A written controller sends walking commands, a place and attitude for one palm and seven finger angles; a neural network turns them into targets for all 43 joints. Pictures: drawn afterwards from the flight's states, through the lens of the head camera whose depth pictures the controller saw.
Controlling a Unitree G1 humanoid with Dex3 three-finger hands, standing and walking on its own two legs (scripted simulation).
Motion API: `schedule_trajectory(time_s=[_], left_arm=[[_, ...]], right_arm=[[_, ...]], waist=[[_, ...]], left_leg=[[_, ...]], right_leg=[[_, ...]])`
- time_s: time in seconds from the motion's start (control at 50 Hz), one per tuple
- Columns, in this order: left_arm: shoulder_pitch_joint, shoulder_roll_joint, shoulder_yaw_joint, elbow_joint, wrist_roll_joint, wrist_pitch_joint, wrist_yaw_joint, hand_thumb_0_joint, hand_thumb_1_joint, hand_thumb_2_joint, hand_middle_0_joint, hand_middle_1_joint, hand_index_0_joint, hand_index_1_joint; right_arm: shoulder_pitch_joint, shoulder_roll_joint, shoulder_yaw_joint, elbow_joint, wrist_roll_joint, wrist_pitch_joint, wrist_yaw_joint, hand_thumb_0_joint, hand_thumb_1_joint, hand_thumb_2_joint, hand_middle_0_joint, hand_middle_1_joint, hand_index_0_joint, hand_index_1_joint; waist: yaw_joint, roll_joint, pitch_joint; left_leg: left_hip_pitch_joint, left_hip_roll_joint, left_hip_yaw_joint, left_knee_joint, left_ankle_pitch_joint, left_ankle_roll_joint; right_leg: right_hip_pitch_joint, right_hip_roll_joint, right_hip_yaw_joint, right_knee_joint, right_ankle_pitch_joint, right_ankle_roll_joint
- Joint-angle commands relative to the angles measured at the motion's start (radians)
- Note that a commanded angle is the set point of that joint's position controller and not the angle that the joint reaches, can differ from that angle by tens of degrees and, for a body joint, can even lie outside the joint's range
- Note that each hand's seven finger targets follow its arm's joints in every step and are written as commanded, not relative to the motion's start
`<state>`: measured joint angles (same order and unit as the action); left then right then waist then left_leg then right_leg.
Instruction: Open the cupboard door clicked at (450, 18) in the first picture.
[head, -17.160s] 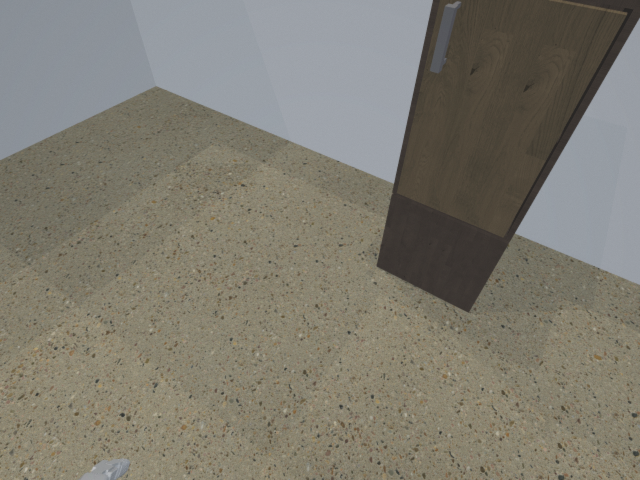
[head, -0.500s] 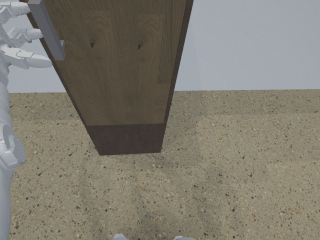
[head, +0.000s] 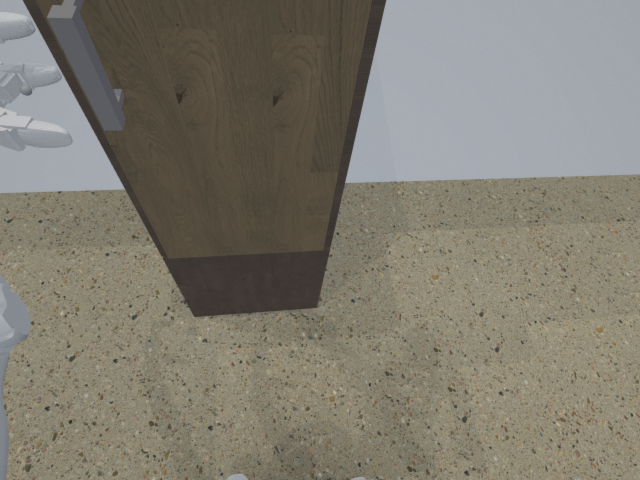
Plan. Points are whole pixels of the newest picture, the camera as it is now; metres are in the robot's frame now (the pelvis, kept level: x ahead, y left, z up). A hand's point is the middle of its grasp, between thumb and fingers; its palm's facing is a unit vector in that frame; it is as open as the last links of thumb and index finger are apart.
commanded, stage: move the hooked fingers beside the handle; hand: left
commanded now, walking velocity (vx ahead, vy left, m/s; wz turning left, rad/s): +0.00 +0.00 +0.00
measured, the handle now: (95, 64) +0.56 +0.20 +0.17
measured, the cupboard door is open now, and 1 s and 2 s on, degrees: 0 0 0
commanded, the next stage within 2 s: slide the fingers in behind the handle in 0.80 s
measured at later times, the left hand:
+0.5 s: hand (28, 91) +0.51 +0.25 +0.18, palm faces +0.03 -1.00 +0.01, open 14.0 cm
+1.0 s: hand (32, 99) +0.50 +0.25 +0.17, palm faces +0.03 -1.00 -0.01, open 14.0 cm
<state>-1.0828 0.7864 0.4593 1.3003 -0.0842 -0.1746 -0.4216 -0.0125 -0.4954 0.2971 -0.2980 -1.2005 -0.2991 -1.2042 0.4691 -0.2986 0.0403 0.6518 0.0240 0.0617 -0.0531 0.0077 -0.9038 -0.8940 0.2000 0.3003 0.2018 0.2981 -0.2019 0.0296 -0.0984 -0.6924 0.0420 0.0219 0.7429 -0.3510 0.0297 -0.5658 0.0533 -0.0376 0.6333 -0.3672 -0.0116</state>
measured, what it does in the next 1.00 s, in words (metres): stands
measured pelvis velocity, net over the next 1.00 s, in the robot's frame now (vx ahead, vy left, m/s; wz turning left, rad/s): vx -0.02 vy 0.00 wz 0.01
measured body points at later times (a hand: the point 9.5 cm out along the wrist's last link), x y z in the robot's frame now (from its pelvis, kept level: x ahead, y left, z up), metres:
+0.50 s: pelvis -0.01 +0.01 +0.00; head +0.09 +0.03 +0.43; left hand +0.50 +0.31 +0.18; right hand -0.04 -0.27 -0.10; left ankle -0.01 +0.10 -0.71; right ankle -0.05 -0.12 -0.71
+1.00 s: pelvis -0.02 +0.00 +0.00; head +0.08 +0.02 +0.44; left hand +0.49 +0.30 +0.18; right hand -0.04 -0.28 -0.10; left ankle -0.01 +0.10 -0.71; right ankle -0.05 -0.12 -0.71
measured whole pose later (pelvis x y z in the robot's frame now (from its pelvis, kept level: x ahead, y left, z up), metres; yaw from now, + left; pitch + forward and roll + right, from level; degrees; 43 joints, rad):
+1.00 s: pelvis -0.02 +0.00 +0.00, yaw +1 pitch +16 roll -3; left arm -1.12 0.78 0.42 1.33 -0.07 -0.17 -0.39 -0.01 -0.50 0.30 -0.30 -1.20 -0.30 -1.20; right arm 0.45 -0.31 0.04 0.64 0.02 0.03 -0.06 0.01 -0.90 -0.89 0.20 0.30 0.20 0.30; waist -0.21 0.04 -0.09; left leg -0.72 0.04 0.00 0.76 -0.33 0.03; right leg -0.59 0.05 -0.05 0.66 -0.36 -0.02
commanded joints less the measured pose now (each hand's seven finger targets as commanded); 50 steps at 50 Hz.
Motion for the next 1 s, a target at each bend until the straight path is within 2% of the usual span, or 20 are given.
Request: schedule_trajectory(time_s=[0.0,0.06,0.1,0.12,0.16,0.22,0.3,0.36,0.4,0.42,0.52,0.6,0.62,0.64,0.7,0.72,0.82,0.86,0.92,0.98], left_arm=[[-0.471,0.27,0.0,-0.214,-0.02,-0.05,-0.015,0.0,-0.5,0.3,-0.3,-1.2,-0.3,-1.2],[-0.465,0.297,0.019,-0.211,-0.02,-0.053,-0.013,0.0,-0.5,0.3,-0.3,-1.2,-0.3,-1.2],[-0.466,0.244,-0.011,-0.229,-0.028,-0.06,-0.014,0.0,-0.5,0.3,-0.3,-1.2,-0.3,-1.2],[-0.488,0.214,-0.027,-0.259,-0.037,-0.069,-0.015,0.0,-0.5,0.3,-0.3,-1.2,-0.3,-1.2],[-0.471,0.249,0.007,-0.257,-0.039,-0.073,-0.014,0.0,-0.5,0.3,-0.3,-1.2,-0.3,-1.2],[-0.5,0.184,-0.038,-0.226,-0.049,-0.06,-0.007,0.0,-0.5,0.3,-0.3,-1.2,-0.3,-1.2],[-0.523,0.252,-0.016,-0.158,-0.016,-0.035,0.021,0.0,-0.5,0.3,-0.3,-1.2,-0.3,-1.2],[-0.562,0.267,-0.007,-0.243,0.0,-0.075,0.039,0.0,-0.5,0.3,-0.3,-1.2,-0.3,-1.2],[-0.571,0.283,0.009,-0.277,0.0,-0.099,0.044,0.0,-0.5,0.3,-0.3,-1.2,-0.3,-1.2],[-0.552,0.253,0.001,-0.264,-0.011,-0.101,0.04,0.0,-0.5,0.3,-0.3,-1.2,-0.3,-1.2],[-0.491,0.328,0.042,-0.151,-0.008,-0.051,0.012,0.0,-0.5,0.3,-0.3,-1.2,-0.3,-1.2],[-0.464,0.288,-0.003,-0.186,0.009,-0.041,0.012,0.0,-0.5,0.3,-0.3,-1.2,-0.3,-1.2],[-0.468,0.254,-0.02,-0.222,-0.001,-0.055,0.01,0.0,-0.5,0.3,-0.3,-1.2,-0.3,-1.2],[-0.451,0.275,0.01,-0.234,-0.011,-0.061,0.008,0.0,-0.5,0.3,-0.3,-1.2,-0.3,-1.2],[-0.48,0.23,-0.008,-0.247,-0.046,-0.069,-0.01,0.0,-0.5,0.3,-0.3,-1.2,-0.3,-1.2],[-0.509,0.215,-0.021,-0.269,-0.053,-0.075,-0.013,0.0,-0.5,0.3,-0.3,-1.2,-0.3,-1.2],[-0.485,0.28,0.02,-0.175,-0.032,-0.044,0.01,0.0,-0.5,0.3,-0.3,-1.2,-0.3,-1.2],[-0.498,0.289,0.002,-0.153,-0.007,-0.038,0.024,0.0,-0.5,0.3,-0.3,-1.2,-0.3,-1.2],[-0.527,0.258,-0.02,-0.222,-0.002,-0.066,0.034,0.0,-0.5,0.3,-0.3,-1.2,-0.3,-1.2],[-0.538,0.274,0.004,-0.244,-0.018,-0.089,0.026,0.0,-0.5,0.3,-0.3,-1.2,-0.3,-1.2]], right_arm=[[0.155,-0.199,-0.069,-0.047,-0.001,-0.011,-0.019,0.0,-0.9,-0.9,0.2,0.3,0.2,0.3],[0.158,-0.202,-0.07,-0.044,-0.001,-0.009,-0.022,0.0,-0.9,-0.9,0.2,0.3,0.2,0.3],[0.156,-0.197,-0.071,-0.047,-0.002,-0.011,-0.02,0.0,-0.9,-0.9,0.2,0.3,0.2,0.3],[0.153,-0.193,-0.071,-0.045,-0.004,-0.015,-0.02,0.0,-0.9,-0.9,0.2,0.3,0.2,0.3],[0.153,-0.198,-0.075,-0.04,-0.005,-0.016,-0.018,0.0,-0.9,-0.9,0.2,0.3,0.2,0.3],[0.148,-0.195,-0.069,-0.036,-0.005,-0.019,-0.018,0.0,-0.9,-0.9,0.2,0.3,0.2,0.3],[0.151,-0.204,-0.062,-0.039,-0.003,-0.026,-0.023,0.0,-0.9,-0.9,0.2,0.3,0.2,0.3],[0.156,-0.2,-0.065,-0.041,-0.01,-0.034,-0.022,0.0,-0.9,-0.9,0.2,0.3,0.2,0.3],[0.156,-0.2,-0.066,-0.043,-0.012,-0.037,-0.017,0.0,-0.9,-0.9,0.2,0.3,0.2,0.3],[0.159,-0.196,-0.066,-0.043,-0.012,-0.037,-0.016,0.0,-0.9,-0.9,0.2,0.3,0.2,0.3],[0.157,-0.206,-0.057,-0.046,-0.001,-0.029,-0.022,0.0,-0.9,-0.9,0.2,0.3,0.2,0.3],[0.157,-0.2,-0.061,-0.058,-0.002,-0.025,-0.021,0.0,-0.9,-0.9,0.2,0.3,0.2,0.3],[0.16,-0.197,-0.063,-0.06,-0.004,-0.025,-0.02,0.0,-0.9,-0.9,0.2,0.3,0.2,0.3],[0.159,-0.199,-0.067,-0.058,-0.006,-0.025,-0.019,0.0,-0.9,-0.9,0.2,0.3,0.2,0.3],[0.154,-0.2,-0.07,-0.052,-0.002,-0.026,-0.02,0.0,-0.9,-0.9,0.2,0.3,0.2,0.3],[0.153,-0.199,-0.069,-0.046,-0.002,-0.028,-0.022,0.0,-0.9,-0.9,0.2,0.3,0.2,0.3],[0.156,-0.205,-0.062,-0.037,0.001,-0.033,-0.025,0.0,-0.9,-0.9,0.2,0.3,0.2,0.3],[0.149,-0.202,-0.058,-0.042,0.002,-0.033,-0.027,0.0,-0.9,-0.9,0.2,0.3,0.2,0.3],[0.153,-0.198,-0.062,-0.049,-0.004,-0.042,-0.022,0.0,-0.9,-0.9,0.2,0.3,0.2,0.3],[0.154,-0.2,-0.066,-0.044,-0.004,-0.044,-0.023,0.0,-0.9,-0.9,0.2,0.3,0.2,0.3]], waist=[[0.001,0.164,-0.391],[0.001,0.16,-0.389],[-0.001,0.163,-0.397],[-0.006,0.206,-0.406],[0.008,0.206,-0.429],[-0.014,0.166,-0.37],[-0.021,0.131,-0.324],[-0.011,0.21,-0.42],[-0.003,0.216,-0.47],[-0.008,0.2,-0.473],[0.009,0.146,-0.399],[0.009,0.177,-0.371],[0.006,0.18,-0.392],[0.016,0.184,-0.419],[-0.003,0.145,-0.394],[-0.008,0.174,-0.394],[0.0,0.11,-0.323],[-0.008,0.122,-0.295],[-0.011,0.173,-0.369],[-0.008,0.169,-0.432]], left_leg=[[0.465,-0.009,-0.079,-0.014,0.525,0.012],[0.476,-0.003,-0.085,-0.01,0.532,0.009],[0.5,-0.001,-0.095,-0.013,0.53,0.004],[0.535,0.001,-0.093,-0.007,0.569,0.004],[0.554,0.007,-0.103,-0.003,0.583,-0.004],[0.518,0.002,-0.104,-0.013,0.514,0.003],[0.427,-0.001,-0.104,-0.025,0.398,0.008],[0.51,0.005,-0.115,-0.007,0.477,-0.004],[0.541,0.007,-0.122,-0.002,0.505,-0.01],[0.546,0.006,-0.119,0.003,0.525,-0.005],[0.417,-0.009,-0.091,-0.012,0.431,0.01],[0.427,-0.004,-0.089,-0.016,0.441,0.006],[0.463,-0.003,-0.093,-0.012,0.481,0.005],[0.481,-0.001,-0.093,-0.011,0.487,0.004],[0.478,-0.001,-0.09,-0.02,0.445,0.007],[0.497,-0.001,-0.092,-0.019,0.457,0.008],[0.397,-0.011,-0.087,-0.031,0.361,0.019],[0.361,-0.011,-0.084,-0.034,0.328,0.018],[0.425,-0.01,-0.086,-0.02,0.374,0.014],[0.464,-0.006,-0.093,-0.012,0.411,0.009]], right_leg=[[-0.004,0.017,0.003,-0.046,0.447,0.01],[-0.02,0.017,0.003,-0.044,0.435,0.008],[-0.038,0.018,-0.004,-0.044,0.406,0.006],[-0.05,0.018,-0.003,-0.045,0.416,0.003],[-0.059,0.02,-0.005,-0.042,0.402,0.003],[-0.076,0.018,-0.01,-0.048,0.366,0.002],[-0.082,0.011,-0.004,-0.049,0.306,0.006],[-0.087,0.011,-0.003,-0.031,0.331,0.001],[-0.074,0.015,-0.003,-0.024,0.34,0.0],[-0.071,0.018,-0.005,-0.024,0.354,-0.001],[-0.007,0.014,0.003,-0.035,0.368,0.004],[-0.037,0.015,0.0,-0.039,0.36,0.005],[-0.037,0.018,-0.003,-0.037,0.373,0.002],[-0.028,0.02,-0.001,-0.04,0.378,0.004],[-0.025,0.022,-0.002,-0.051,0.367,0.005],[-0.036,0.021,-0.002,-0.051,0.366,0.002],[-0.024,0.013,0.005,-0.062,0.316,0.005],[-0.034,0.007,0.011,-0.061,0.298,0.01],[-0.043,0.009,0.011,-0.049,0.316,0.005],[-0.021,0.013,0.011,-0.041,0.351,0.006]])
